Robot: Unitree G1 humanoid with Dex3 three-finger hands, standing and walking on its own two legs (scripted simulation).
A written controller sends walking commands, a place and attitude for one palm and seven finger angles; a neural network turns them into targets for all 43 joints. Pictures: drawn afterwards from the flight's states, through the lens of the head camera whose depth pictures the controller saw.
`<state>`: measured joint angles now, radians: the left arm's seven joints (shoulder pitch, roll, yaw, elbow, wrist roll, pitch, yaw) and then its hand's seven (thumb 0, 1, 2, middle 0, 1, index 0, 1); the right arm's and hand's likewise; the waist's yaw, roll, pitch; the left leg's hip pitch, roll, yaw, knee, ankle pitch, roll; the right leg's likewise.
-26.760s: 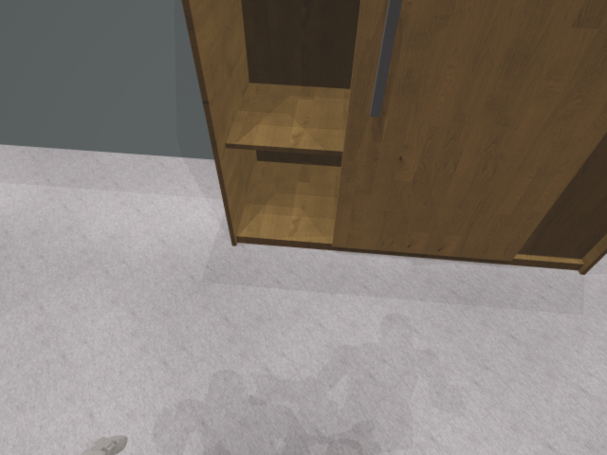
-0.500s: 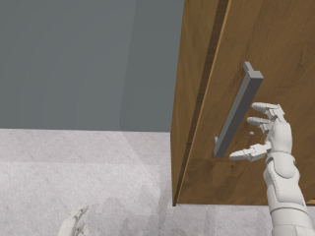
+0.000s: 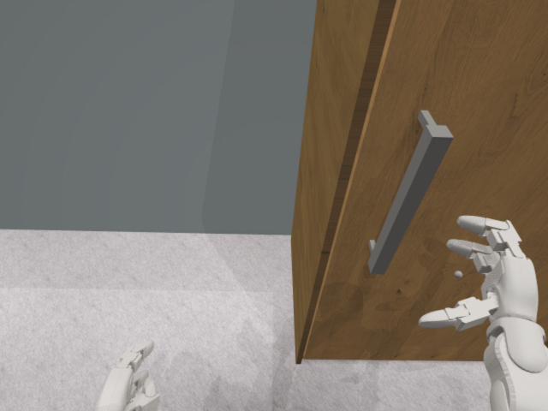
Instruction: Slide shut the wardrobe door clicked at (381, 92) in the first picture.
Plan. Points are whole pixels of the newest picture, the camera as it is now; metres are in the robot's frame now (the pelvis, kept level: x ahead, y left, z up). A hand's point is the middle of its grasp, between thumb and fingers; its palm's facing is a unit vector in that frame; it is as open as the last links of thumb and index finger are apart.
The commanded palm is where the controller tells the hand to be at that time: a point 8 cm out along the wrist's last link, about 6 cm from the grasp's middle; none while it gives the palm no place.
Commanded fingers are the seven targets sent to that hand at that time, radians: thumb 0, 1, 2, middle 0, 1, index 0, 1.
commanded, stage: slip the hand off the handle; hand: right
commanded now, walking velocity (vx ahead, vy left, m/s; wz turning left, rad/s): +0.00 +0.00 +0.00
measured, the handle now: (397, 203) +0.41 -0.18 +0.10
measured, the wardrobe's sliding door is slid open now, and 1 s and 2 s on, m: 0.00 0.00 0.00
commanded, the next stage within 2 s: draw the hand back to the body in 0.24 s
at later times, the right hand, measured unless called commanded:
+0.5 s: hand (465, 301) +0.24 -0.22 +0.11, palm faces +0.06 +1.00 -0.06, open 14.6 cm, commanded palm +0.20 -0.27 +0.12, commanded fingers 0.00 0.55 -0.20 0.25 1.15 0.25 1.15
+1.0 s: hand (514, 313) +0.22 -0.25 +0.14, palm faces +0.33 +0.91 -0.25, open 14.0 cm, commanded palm +0.17 -0.29 +0.15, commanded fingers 0.00 0.08 -0.43 0.23 0.87 0.23 0.87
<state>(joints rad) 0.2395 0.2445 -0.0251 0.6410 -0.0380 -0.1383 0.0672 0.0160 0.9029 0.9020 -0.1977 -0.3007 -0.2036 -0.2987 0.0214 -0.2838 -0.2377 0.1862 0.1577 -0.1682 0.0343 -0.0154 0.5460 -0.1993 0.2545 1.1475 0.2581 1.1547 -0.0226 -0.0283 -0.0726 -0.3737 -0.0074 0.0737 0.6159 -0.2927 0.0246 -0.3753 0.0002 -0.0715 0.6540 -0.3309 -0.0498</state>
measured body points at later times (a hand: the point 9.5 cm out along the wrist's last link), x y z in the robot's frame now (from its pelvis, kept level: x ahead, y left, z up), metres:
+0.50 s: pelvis +0.00 +0.01 +0.00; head -0.01 +0.02 +0.45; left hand +0.19 +0.23 -0.07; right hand +0.23 -0.27 +0.11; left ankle +0.02 +0.11 -0.72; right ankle +0.01 -0.08 -0.72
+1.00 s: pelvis +0.00 +0.00 +0.01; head -0.02 +0.01 +0.46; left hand +0.20 +0.22 -0.05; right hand +0.19 -0.30 +0.15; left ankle +0.02 +0.11 -0.72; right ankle +0.01 -0.08 -0.72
